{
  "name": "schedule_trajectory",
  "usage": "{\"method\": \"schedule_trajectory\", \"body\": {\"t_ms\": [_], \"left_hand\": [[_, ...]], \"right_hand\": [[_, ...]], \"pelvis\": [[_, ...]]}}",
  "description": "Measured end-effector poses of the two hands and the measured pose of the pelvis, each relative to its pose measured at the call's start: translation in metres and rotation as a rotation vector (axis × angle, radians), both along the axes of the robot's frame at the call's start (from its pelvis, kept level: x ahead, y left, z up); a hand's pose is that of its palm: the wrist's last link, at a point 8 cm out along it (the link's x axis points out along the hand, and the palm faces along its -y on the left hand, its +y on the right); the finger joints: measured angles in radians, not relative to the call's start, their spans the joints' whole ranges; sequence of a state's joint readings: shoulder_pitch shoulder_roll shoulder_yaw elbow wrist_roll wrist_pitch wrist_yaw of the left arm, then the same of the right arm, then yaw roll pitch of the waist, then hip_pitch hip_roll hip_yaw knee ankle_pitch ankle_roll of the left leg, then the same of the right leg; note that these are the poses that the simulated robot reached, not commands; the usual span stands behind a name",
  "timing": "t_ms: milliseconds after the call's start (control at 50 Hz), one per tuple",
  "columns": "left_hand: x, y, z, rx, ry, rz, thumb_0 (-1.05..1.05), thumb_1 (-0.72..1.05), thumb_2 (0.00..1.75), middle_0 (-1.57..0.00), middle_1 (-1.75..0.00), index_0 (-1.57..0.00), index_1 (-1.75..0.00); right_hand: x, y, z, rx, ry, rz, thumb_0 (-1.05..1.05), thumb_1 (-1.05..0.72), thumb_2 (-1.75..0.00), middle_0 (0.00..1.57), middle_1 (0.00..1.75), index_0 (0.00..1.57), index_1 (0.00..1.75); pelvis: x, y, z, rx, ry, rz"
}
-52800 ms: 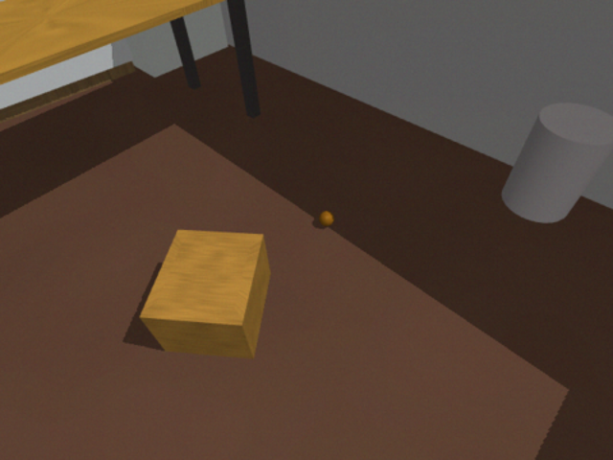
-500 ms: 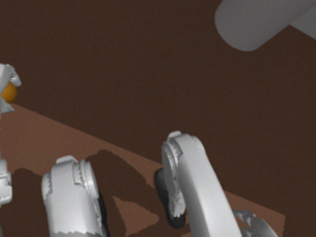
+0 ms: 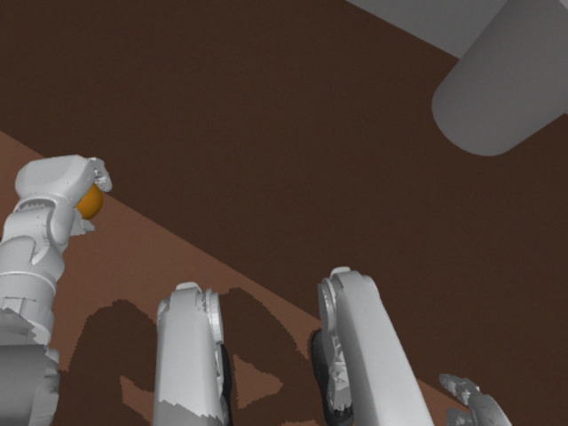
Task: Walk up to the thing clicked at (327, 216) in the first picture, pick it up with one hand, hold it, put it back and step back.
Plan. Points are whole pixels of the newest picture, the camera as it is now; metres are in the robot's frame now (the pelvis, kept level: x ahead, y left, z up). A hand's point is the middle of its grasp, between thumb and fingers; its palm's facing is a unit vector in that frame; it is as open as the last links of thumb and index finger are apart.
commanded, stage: lift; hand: left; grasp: from above
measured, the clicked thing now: (77, 199) +0.46 +0.31 -0.12
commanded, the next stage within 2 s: hold in 1.12 s
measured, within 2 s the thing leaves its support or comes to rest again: neither
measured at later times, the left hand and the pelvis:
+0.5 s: hand out of the picture +0.36 +0.27 +0.11, palm faces -0.45 -0.12 -0.89, open 8.4 cm; pelvis +0.02 +0.00 +0.18, yaw +3 degrees
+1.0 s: hand out of the picture +0.37 +0.24 +0.21, palm faces -0.44 -0.11 -0.89, open 8.4 cm; pelvis +0.06 +0.00 +0.29, yaw +4 degrees
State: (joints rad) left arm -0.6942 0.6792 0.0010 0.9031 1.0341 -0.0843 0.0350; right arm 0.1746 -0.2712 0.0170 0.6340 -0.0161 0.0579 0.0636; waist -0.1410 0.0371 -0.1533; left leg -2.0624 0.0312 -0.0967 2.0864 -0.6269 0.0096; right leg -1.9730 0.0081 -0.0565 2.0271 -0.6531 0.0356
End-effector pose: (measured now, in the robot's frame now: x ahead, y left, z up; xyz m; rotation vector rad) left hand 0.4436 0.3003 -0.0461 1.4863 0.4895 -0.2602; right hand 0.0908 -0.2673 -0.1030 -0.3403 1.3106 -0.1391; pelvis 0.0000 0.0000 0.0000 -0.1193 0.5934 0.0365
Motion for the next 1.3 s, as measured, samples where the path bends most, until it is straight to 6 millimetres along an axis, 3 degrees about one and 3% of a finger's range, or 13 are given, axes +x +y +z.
{"method": "schedule_trajectory", "body": {"t_ms": [240, 400, 520, 700, 900, 1080, 1300], "left_hand": [[-0.034, -0.017, 0.102, -0.034, -0.036, -0.019, -0.01, 0.16, 0.55, -0.62, -0.73, -0.74, -0.7], [-0.059, -0.023, 0.176, -0.034, -0.039, 0.005, -0.01, 0.16, 0.58, -0.6, -0.75, -0.73, -0.72], [-0.078, -0.025, 0.217, -0.028, -0.001, 0.019, -0.01, 0.15, 0.58, -0.6, -0.75, -0.73, -0.72], [-0.089, -0.039, 0.256, -0.024, -0.001, 0.001, -0.01, 0.17, 0.55, -0.59, -0.76, -0.73, -0.72], [-0.072, -0.051, 0.297, -0.011, -0.027, 0.024, -0.01, 0.17, 0.55, -0.6, -0.76, -0.73, -0.72], [-0.066, -0.054, 0.318, -0.021, -0.005, 0.041, -0.01, 0.16, 0.54, -0.61, -0.74, -0.75, -0.7], [-0.057, -0.054, 0.341, -0.015, -0.02, 0.037, -0.01, 0.16, 0.53, -0.62, -0.74, -0.76, -0.69]], "right_hand": [[0.034, 0.006, 0.077, 0.01, -0.123, -0.009, 0.0, -0.91, -0.9, 0.21, 0.3, 0.2, 0.3], [0.039, 0.011, 0.142, 0.025, -0.176, -0.04, 0.0, -0.9, -0.9, 0.21, 0.3, 0.2, 0.3], [0.041, 0.012, 0.186, 0.028, -0.213, -0.056, 0.0, -0.9, -0.9, 0.21, 0.3, 0.2, 0.3], [0.049, 0.008, 0.231, 0.026, -0.248, -0.059, 0.01, -0.9, -0.9, 0.21, 0.3, 0.2, 0.3], [0.057, 0.006, 0.266, 0.042, -0.253, -0.074, 0.01, -0.9, -0.9, 0.2, 0.3, 0.2, 0.3], [0.067, 0.004, 0.287, 0.048, -0.24, -0.085, 0.01, -0.91, -0.9, 0.2, 0.3, 0.2, 0.3], [0.092, 0.005, 0.306, 0.053, -0.264, -0.085, 0.01, -0.9, -0.9, 0.2, 0.3, 0.2, 0.3]], "pelvis": [[0.004, -0.002, 0.081, 0.026, -0.075, 0.016], [0.01, -0.001, 0.147, 0.045, -0.164, 0.028], [0.02, -0.002, 0.19, 0.062, -0.225, 0.033], [0.034, -0.003, 0.236, 0.081, -0.295, 0.038], [0.05, -0.005, 0.274, 0.101, -0.357, 0.03], [0.066, -0.005, 0.297, 0.112, -0.391, 0.026], [0.084, -0.003, 0.315, 0.12, -0.428, 0.026]]}}
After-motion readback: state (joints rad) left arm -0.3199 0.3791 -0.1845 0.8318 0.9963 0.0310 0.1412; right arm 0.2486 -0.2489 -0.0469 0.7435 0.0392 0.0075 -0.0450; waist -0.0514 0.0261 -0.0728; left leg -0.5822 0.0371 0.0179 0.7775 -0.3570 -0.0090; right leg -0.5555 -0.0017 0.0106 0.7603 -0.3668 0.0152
